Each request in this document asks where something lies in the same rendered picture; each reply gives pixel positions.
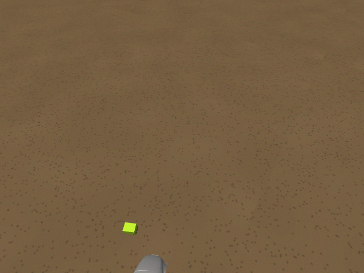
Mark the small box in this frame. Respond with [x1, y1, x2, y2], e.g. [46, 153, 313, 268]
[123, 222, 137, 235]

